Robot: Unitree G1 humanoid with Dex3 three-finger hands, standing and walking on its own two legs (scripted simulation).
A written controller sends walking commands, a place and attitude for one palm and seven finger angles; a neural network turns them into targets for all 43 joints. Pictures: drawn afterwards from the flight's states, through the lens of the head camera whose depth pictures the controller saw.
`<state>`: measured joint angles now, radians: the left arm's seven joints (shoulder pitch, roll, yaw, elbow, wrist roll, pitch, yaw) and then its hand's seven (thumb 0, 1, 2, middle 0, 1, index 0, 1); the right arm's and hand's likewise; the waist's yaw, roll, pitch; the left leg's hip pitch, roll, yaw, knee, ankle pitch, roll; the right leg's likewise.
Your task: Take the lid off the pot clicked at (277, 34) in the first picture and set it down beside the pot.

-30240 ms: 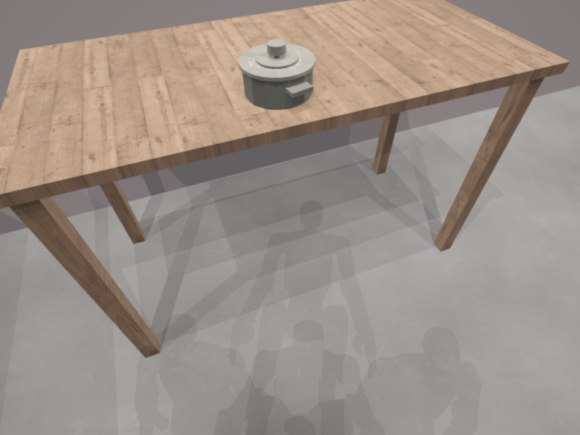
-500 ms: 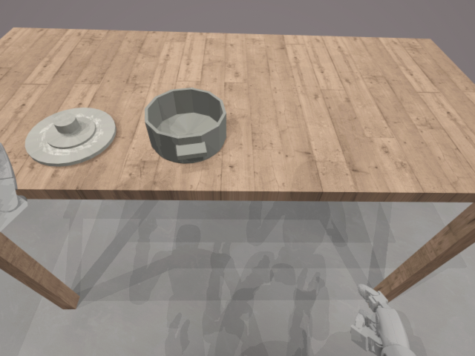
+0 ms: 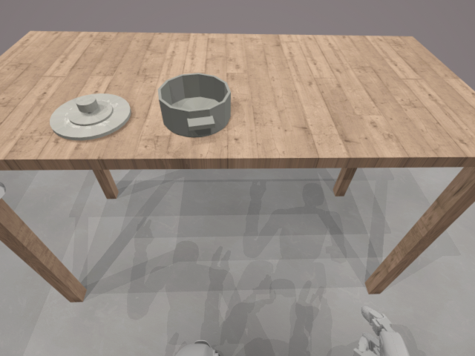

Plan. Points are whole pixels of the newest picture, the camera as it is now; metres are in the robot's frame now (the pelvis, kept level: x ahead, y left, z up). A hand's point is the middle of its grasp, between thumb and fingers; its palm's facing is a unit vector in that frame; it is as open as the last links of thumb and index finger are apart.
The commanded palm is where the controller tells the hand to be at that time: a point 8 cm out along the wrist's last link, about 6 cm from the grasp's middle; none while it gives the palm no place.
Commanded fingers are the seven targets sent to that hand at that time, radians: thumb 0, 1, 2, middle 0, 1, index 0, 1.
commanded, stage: step back with the hand held close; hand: left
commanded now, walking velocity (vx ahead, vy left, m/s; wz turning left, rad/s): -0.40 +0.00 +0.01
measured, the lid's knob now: (87, 103) +0.58 +0.35 +0.12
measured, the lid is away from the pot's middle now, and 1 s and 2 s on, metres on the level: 0.23 0.23 0.23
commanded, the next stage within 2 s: stop stepping back and stand still in 0.34 s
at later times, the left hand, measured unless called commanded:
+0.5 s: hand out of the picture +0.09 +0.24 +0.27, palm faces +0.41 -0.84 -0.37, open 7.4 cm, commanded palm -0.01 +0.30 +0.30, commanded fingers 0.00 0.90 0.90 -0.20 -0.30 -0.20 -0.30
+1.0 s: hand out of the picture -0.04 +0.21 +0.27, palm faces +0.42 -0.80 -0.43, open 7.4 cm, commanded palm -0.11 +0.27 +0.30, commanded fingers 0.00 0.90 0.90 -0.20 -0.30 -0.20 -0.30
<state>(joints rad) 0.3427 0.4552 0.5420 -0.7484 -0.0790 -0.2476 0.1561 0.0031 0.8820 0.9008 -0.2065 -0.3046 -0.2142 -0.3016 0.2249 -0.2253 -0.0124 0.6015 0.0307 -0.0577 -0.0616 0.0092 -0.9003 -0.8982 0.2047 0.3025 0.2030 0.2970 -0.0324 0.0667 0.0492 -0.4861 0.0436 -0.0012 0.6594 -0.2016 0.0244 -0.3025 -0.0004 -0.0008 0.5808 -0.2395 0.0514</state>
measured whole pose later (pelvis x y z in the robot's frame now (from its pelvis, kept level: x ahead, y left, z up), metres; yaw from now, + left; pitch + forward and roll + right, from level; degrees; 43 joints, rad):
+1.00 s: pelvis -0.25 +0.00 +0.02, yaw -1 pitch +0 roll +0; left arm 0.51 0.44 0.51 -0.74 -0.06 -0.15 0.14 0.01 0.89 0.90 -0.20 -0.30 -0.21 -0.30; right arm 0.30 -0.17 0.00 0.60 0.02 -0.07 -0.02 0.01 -0.90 -0.90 0.20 0.30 0.20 0.30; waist -0.07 -0.01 -0.07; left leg -0.32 0.05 0.00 0.55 -0.29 0.00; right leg -0.29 0.04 -0.08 0.67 -0.46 -0.03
